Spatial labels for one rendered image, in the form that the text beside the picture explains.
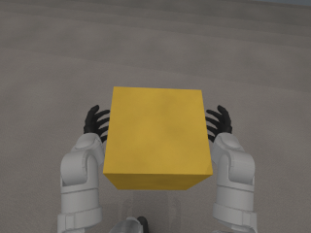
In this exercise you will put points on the left robot hand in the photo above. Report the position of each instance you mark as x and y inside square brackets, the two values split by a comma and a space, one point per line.
[92, 125]

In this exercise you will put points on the robot left forearm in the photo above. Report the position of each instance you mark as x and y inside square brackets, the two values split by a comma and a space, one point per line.
[79, 182]

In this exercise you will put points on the right robot hand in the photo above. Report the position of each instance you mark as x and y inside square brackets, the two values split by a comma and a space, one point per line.
[223, 124]

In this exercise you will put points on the robot left foot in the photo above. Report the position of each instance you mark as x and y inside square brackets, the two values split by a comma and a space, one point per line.
[144, 222]

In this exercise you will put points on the carton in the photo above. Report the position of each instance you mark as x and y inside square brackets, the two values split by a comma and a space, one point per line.
[157, 139]

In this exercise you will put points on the robot right forearm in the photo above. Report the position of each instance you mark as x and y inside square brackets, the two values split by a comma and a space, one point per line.
[234, 206]

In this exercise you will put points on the robot left shin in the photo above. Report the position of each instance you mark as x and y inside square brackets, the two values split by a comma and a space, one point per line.
[132, 218]

